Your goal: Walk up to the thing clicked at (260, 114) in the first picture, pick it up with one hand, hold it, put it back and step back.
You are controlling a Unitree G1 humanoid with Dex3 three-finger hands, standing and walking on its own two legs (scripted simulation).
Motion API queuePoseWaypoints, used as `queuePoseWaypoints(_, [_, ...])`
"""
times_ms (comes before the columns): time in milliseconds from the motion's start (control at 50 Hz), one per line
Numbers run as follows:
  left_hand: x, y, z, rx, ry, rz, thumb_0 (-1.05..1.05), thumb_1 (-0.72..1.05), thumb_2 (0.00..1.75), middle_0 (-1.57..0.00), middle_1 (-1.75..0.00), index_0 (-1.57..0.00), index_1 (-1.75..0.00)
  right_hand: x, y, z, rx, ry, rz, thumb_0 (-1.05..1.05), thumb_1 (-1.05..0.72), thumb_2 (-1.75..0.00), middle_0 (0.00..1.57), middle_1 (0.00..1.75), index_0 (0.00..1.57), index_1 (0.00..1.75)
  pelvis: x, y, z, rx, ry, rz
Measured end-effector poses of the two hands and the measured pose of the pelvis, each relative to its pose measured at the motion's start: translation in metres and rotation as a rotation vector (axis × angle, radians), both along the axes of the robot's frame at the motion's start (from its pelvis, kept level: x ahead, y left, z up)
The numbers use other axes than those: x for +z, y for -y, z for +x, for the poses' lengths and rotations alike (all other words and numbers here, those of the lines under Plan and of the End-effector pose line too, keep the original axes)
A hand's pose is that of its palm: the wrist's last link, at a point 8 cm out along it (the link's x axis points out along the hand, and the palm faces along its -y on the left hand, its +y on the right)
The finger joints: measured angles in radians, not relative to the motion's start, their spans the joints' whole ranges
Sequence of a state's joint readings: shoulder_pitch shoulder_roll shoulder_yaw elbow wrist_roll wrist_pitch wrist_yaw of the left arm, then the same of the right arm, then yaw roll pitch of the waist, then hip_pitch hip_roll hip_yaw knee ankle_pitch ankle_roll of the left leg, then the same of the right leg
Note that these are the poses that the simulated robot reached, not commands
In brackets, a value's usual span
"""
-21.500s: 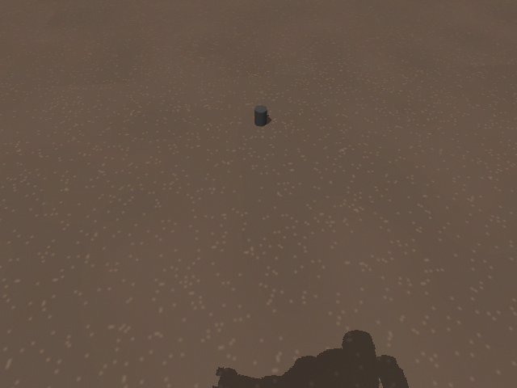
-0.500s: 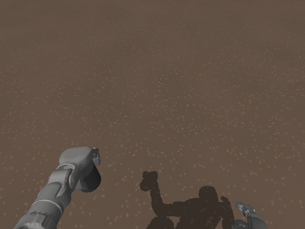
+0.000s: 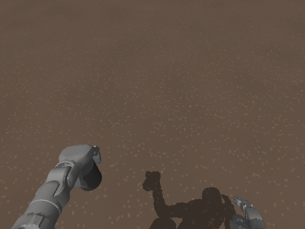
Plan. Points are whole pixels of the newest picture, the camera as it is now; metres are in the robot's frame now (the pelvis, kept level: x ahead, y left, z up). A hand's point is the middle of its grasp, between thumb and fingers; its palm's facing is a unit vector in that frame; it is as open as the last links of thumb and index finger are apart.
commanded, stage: hold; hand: left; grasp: from above
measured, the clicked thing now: (88, 167) +0.31 +0.22 -0.09
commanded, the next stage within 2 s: crouch in 0.38 s
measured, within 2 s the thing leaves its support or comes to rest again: neither
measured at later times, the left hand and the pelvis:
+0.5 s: hand (83, 167) +0.30 +0.22 -0.04, palm faces -0.47 -0.07 -0.88, open 9.7 cm; pelvis +0.01 +0.00 +0.00, yaw +0 degrees
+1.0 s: hand (94, 179) +0.31 +0.23 -0.18, palm faces -0.47 +0.02 -0.88, open 9.6 cm; pelvis -0.01 +0.00 -0.06, yaw +1 degrees
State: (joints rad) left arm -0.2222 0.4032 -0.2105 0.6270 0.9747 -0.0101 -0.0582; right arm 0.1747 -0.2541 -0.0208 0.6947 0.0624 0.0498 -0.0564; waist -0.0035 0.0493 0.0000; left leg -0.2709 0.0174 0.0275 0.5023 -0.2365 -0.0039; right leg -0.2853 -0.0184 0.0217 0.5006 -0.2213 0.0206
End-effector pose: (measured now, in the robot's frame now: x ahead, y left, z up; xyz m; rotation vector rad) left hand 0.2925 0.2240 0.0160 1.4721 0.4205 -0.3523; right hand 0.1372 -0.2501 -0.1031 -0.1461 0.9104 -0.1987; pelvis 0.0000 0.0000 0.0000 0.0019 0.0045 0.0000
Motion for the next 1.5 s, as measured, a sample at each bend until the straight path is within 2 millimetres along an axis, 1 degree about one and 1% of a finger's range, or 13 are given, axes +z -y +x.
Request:
queuePoseWaypoints(220, [-0.003, 0.002, 0.002, -0.005, 0.001, -0.003, -0.03, -0.08, 0.71, -0.57, -0.76, -0.70, -0.76, 0.001, -0.001, 0.007, 0.002, -0.010, -0.003, 0.01, -0.91, -0.90, 0.20, 0.30, 0.20, 0.30, 0.001, 0.000, 0.005, 0.002, -0.003, 0.000])
queuePoseWaypoints(400, [-0.001, -0.001, 0.010, 0.007, 0.009, 0.007, -0.03, -0.08, 0.71, -0.57, -0.77, -0.70, -0.77, 0.000, 0.001, 0.005, -0.008, -0.025, -0.003, 0.01, -0.91, -0.90, 0.20, 0.30, 0.20, 0.30, 0.001, -0.001, 0.008, 0.001, -0.007, -0.002])
queuePoseWaypoints(560, [-0.003, 0.001, 0.011, 0.000, -0.002, 0.001, -0.03, -0.07, 0.70, -0.56, -0.77, -0.69, -0.77, -0.001, 0.001, 0.005, -0.015, -0.033, -0.001, 0.01, -0.90, -0.90, 0.20, 0.30, 0.20, 0.30, 0.002, -0.002, 0.011, 0.002, -0.008, -0.002])
queuePoseWaypoints(640, [-0.010, 0.002, 0.009, -0.004, -0.007, -0.004, -0.03, -0.07, 0.70, -0.56, -0.77, -0.69, -0.77, 0.000, 0.000, 0.006, -0.015, -0.036, -0.003, 0.01, -0.90, -0.90, 0.20, 0.30, 0.20, 0.30, 0.001, -0.002, 0.012, 0.003, -0.012, -0.002])
queuePoseWaypoints(720, [-0.025, 0.002, 0.006, -0.008, -0.013, 0.000, -0.03, -0.07, 0.70, -0.56, -0.77, -0.69, -0.76, -0.001, 0.001, 0.003, -0.011, -0.051, -0.010, 0.01, -0.90, -0.90, 0.20, 0.30, 0.20, 0.30, 0.000, -0.001, 0.010, 0.007, -0.027, -0.001])
queuePoseWaypoints(840, [-0.064, 0.000, 0.005, -0.017, -0.028, 0.026, -0.03, -0.06, 0.69, -0.56, -0.76, -0.69, -0.76, -0.011, 0.008, -0.011, 0.002, -0.114, -0.043, 0.01, -0.90, -0.90, 0.21, 0.30, 0.20, 0.30, -0.011, 0.000, 0.003, 0.018, -0.090, -0.007])
queuePoseWaypoints(940, [-0.107, -0.002, 0.015, -0.040, -0.017, 0.057, -0.03, -0.06, 0.69, -0.56, -0.76, -0.69, -0.76, -0.037, 0.021, -0.036, 0.003, -0.186, -0.089, 0.01, -0.90, -0.90, 0.21, 0.30, 0.20, 0.30, -0.038, -0.001, -0.007, 0.023, -0.200, -0.020])
queuePoseWaypoints(1020, [-0.147, -0.001, 0.029, -0.060, 0.019, 0.078, -0.03, -0.05, 0.68, -0.55, -0.77, -0.69, -0.76, -0.068, 0.030, -0.064, -0.018, -0.249, -0.123, 0.01, -0.90, -0.90, 0.21, 0.30, 0.20, 0.30, -0.071, -0.003, -0.017, 0.021, -0.293, -0.029])
queuePoseWaypoints(1100, [-0.188, -0.001, 0.046, -0.056, 0.044, 0.087, -0.02, -0.03, 0.66, -0.54, -0.77, -0.69, -0.76, -0.105, 0.033, -0.095, -0.053, -0.318, -0.147, 0.01, -0.90, -0.89, 0.21, 0.30, 0.20, 0.30, -0.107, -0.006, -0.026, 0.017, -0.377, -0.037])
queuePoseWaypoints(1180, [-0.227, -0.001, 0.063, -0.035, 0.062, 0.092, -0.02, -0.03, 0.66, -0.53, -0.78, -0.69, -0.76, -0.143, 0.030, -0.125, -0.085, -0.383, -0.154, 0.01, -0.90, -0.89, 0.20, 0.30, 0.20, 0.30, -0.144, -0.009, -0.034, 0.012, -0.455, -0.043])
queuePoseWaypoints(1260, [-0.267, -0.001, 0.075, -0.009, 0.059, 0.091, -0.02, -0.03, 0.67, -0.53, -0.78, -0.69, -0.76, -0.181, 0.021, -0.148, -0.103, -0.435, -0.140, 0.01, -0.90, -0.89, 0.20, 0.30, 0.20, 0.30, -0.179, -0.011, -0.041, 0.010, -0.513, -0.048])
queuePoseWaypoints(1380, [-0.324, -0.002, 0.083, 0.006, 0.015, 0.085, -0.02, -0.03, 0.67, -0.53, -0.78, -0.69, -0.75, -0.233, 0.007, -0.164, -0.095, -0.471, -0.106, 0.01, -0.90, -0.89, 0.21, 0.30, 0.20, 0.30, -0.225, -0.012, -0.051, 0.012, -0.577, -0.055])
queuePoseWaypoints(1500, [-0.380, 0.001, 0.085, -0.013, -0.019, 0.053, -0.02, -0.04, 0.67, -0.54, -0.78, -0.70, -0.75, -0.275, 0.004, -0.161, -0.057, -0.477, -0.097, 0.01, -0.90, -0.89, 0.21, 0.30, 0.20, 0.30, -0.265, -0.010, -0.055, 0.014, -0.623, -0.064])
